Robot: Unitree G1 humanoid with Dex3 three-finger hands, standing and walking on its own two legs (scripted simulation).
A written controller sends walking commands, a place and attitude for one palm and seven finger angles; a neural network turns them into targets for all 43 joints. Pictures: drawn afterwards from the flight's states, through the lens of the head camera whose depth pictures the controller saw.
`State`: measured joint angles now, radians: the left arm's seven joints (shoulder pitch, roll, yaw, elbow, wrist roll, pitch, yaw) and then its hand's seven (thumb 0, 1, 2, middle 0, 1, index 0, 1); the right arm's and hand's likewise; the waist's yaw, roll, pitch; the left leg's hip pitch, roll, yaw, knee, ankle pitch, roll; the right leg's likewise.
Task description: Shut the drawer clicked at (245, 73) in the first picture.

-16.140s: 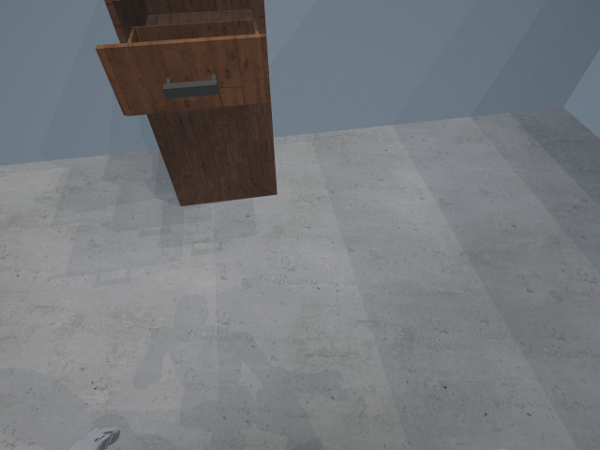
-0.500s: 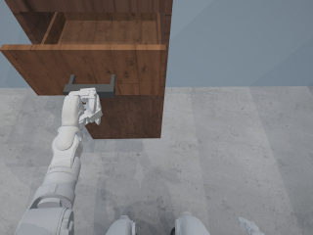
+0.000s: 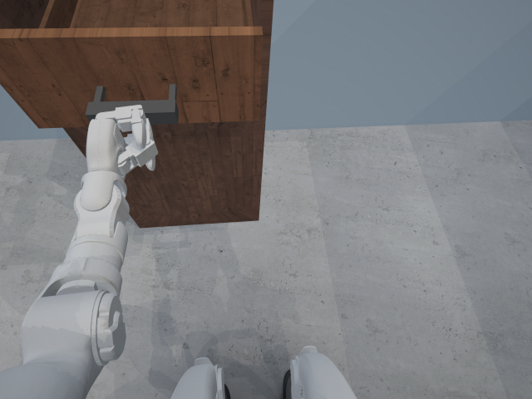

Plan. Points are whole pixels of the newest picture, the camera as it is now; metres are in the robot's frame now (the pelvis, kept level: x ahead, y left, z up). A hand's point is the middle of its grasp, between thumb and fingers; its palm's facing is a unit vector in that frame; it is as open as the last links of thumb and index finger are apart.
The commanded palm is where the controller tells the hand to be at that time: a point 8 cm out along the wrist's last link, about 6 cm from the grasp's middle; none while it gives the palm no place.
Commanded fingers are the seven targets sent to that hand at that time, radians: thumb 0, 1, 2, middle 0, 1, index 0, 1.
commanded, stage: push the drawer shut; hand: left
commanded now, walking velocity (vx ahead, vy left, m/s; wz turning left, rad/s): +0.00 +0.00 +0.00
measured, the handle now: (135, 102) +0.56 +0.18 +0.06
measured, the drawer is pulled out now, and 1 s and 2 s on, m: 0.09 0.00 0.00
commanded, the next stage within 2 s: pull the fist back off the drawer in 1.10 s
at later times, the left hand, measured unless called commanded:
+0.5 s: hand (156, 114) +0.54 +0.14 +0.06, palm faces +0.04 -1.00 -0.04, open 3.3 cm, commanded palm +0.52 +0.19 +0.06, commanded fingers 0.00 0.90 0.90 -1.40 -1.60 -1.40 -1.60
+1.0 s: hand (148, 97) +0.58 +0.16 +0.06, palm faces +0.02 -1.00 -0.04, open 3.0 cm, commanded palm +0.59 +0.18 +0.06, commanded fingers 0.00 0.90 0.90 -1.40 -1.60 -1.40 -1.60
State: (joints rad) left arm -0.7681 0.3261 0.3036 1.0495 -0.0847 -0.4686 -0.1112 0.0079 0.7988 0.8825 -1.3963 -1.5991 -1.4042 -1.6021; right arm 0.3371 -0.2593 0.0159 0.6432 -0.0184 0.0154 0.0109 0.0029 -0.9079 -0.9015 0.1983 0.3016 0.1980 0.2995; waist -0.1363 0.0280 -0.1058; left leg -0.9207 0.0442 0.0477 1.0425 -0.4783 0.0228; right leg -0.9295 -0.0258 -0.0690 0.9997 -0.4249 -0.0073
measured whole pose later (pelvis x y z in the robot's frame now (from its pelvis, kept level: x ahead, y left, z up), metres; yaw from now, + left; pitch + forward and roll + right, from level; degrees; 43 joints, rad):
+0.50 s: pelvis +0.00 +0.00 -0.01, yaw +0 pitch +24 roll -2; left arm -1.00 0.44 0.36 1.23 -0.02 -0.45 -0.08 0.03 0.83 0.91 -1.40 -1.60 -1.40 -1.60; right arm 0.37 -0.27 0.03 0.64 -0.05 0.05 0.02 0.00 -0.91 -0.90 0.20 0.30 0.20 0.30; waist -0.20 0.04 -0.10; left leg -1.03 0.05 0.03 1.09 -0.49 0.02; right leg -1.02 -0.02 -0.09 1.02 -0.43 -0.01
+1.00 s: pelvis -0.01 +0.01 -0.02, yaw +0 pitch +28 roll -5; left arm -1.19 0.58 0.38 1.34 0.04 -0.38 -0.11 -0.02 0.64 0.92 -1.40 -1.60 -1.40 -1.60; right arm 0.42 -0.27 0.06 0.65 -0.07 0.06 0.03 0.00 -0.91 -0.90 0.20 0.30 0.20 0.30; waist -0.26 0.05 -0.09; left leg -1.15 0.06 -0.01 1.14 -0.49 0.03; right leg -1.11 -0.01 -0.12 1.03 -0.41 -0.01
